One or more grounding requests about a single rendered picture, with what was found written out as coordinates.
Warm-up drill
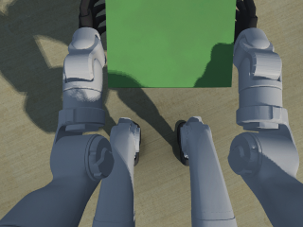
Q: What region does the robot right hand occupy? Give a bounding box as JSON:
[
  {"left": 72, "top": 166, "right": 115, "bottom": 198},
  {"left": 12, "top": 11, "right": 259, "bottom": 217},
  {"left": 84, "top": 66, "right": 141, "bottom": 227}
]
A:
[{"left": 234, "top": 0, "right": 258, "bottom": 44}]

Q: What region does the left robot foot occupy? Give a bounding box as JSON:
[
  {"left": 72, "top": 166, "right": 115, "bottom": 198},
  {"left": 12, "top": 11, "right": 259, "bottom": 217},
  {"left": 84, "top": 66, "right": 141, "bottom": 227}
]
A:
[{"left": 134, "top": 123, "right": 141, "bottom": 166}]

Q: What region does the robot right thigh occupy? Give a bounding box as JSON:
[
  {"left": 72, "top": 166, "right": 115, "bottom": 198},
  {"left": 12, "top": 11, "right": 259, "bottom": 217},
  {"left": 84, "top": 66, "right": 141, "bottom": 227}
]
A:
[{"left": 180, "top": 121, "right": 238, "bottom": 227}]

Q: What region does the robot left hand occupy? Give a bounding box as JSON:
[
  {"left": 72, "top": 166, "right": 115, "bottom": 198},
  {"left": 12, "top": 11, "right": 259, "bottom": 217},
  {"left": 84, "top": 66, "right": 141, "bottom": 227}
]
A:
[{"left": 79, "top": 0, "right": 107, "bottom": 36}]

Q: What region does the robot left forearm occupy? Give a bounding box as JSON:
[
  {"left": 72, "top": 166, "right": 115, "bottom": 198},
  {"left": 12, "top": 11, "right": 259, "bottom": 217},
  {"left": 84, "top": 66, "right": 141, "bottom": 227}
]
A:
[{"left": 49, "top": 26, "right": 107, "bottom": 167}]

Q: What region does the carton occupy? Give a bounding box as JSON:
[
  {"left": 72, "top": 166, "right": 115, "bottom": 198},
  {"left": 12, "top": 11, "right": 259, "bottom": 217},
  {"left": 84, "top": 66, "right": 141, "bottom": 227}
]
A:
[{"left": 105, "top": 0, "right": 237, "bottom": 88}]

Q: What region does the left robot upper arm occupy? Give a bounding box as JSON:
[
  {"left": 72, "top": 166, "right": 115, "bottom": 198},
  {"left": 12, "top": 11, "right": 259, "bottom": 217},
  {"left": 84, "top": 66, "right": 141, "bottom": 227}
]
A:
[{"left": 0, "top": 133, "right": 115, "bottom": 227}]

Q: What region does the right robot upper arm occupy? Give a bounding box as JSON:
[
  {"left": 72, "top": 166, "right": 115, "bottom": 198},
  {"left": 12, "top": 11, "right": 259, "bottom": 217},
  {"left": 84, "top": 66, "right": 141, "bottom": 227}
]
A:
[{"left": 227, "top": 131, "right": 303, "bottom": 227}]

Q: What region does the robot right forearm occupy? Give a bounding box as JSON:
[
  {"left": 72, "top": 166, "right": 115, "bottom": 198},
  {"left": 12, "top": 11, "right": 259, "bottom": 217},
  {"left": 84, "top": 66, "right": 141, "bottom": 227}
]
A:
[{"left": 233, "top": 27, "right": 299, "bottom": 160}]

